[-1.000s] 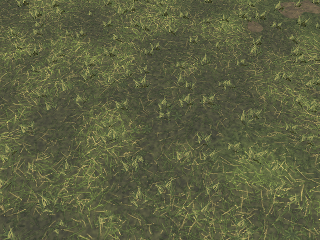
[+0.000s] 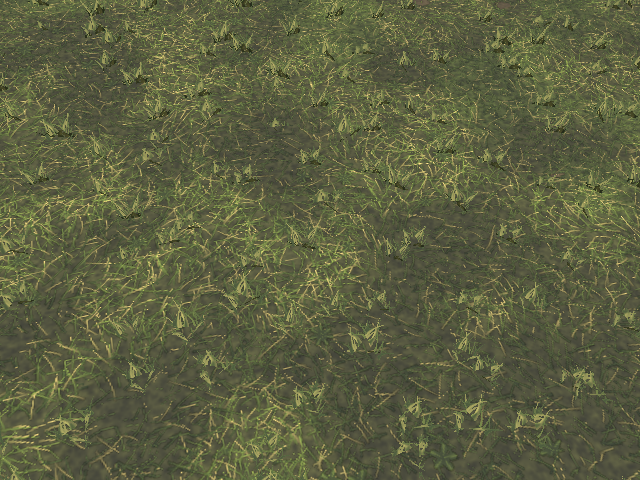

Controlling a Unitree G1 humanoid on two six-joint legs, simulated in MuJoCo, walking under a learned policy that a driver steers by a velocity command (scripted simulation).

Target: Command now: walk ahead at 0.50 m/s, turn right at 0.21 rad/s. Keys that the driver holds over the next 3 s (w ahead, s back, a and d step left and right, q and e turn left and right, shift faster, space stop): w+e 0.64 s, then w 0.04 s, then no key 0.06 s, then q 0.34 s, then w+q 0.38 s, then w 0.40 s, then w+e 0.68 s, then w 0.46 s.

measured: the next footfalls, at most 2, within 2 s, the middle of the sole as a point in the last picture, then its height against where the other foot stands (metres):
right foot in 0.40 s outside the picture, level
left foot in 0.92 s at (363, 406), level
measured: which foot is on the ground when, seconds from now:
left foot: down 0.00-0.42, up 0.44-0.90, down 0.92-1.00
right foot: up 0.00-0.38, down 0.40-0.92, up 0.94-1.00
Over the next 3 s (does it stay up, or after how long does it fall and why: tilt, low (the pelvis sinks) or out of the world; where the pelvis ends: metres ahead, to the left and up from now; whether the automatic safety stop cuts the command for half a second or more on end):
stays up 1.33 -0.17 -0.01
